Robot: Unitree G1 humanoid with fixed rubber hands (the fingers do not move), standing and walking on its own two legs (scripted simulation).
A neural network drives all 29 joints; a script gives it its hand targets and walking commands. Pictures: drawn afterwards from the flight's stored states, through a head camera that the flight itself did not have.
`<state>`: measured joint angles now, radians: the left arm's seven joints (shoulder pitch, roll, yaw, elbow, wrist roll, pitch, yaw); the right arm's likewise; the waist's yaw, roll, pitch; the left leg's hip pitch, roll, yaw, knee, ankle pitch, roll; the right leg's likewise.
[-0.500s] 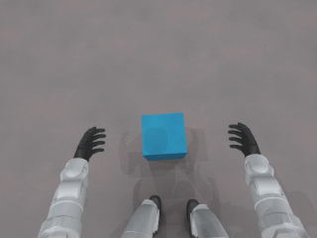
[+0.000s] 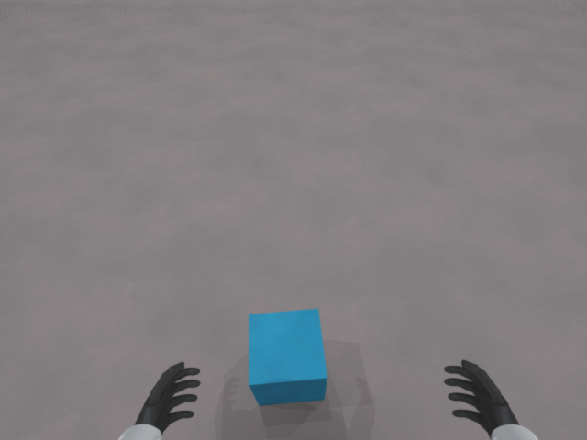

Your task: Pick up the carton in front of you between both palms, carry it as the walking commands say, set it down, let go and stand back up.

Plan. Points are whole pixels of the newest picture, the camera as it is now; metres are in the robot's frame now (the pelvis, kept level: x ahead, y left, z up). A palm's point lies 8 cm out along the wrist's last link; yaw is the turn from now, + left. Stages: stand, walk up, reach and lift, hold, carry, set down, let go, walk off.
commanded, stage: let go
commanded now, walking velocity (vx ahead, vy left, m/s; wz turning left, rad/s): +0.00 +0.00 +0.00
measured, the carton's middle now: (287, 358) +0.43 +0.08 -0.65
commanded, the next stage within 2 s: stand in 0.30 s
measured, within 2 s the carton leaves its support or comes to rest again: neither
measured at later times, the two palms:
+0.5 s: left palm (107, 419) +0.16 +0.30 -0.07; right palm out of the picture +0.14 -0.24 -0.08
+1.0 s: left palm (96, 426) +0.16 +0.32 -0.09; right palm (515, 438) +0.14 -0.26 -0.09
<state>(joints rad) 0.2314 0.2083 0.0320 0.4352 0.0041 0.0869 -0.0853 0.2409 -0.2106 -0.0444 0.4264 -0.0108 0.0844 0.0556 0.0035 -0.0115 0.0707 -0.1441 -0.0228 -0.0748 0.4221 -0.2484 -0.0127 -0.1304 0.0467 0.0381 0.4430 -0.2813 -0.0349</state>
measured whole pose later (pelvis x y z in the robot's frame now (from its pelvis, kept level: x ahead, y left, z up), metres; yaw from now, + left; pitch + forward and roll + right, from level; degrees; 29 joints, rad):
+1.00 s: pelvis +0.02 +0.03 +0.00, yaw -2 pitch +0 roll +0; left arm 0.18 0.35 0.03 0.75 0.03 0.00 0.03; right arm 0.15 -0.33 -0.03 0.81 -0.03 0.00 -0.02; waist 0.00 -0.02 0.01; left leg -0.17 -0.05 -0.03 0.48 -0.31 0.03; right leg -0.15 0.02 0.08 0.47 -0.32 0.01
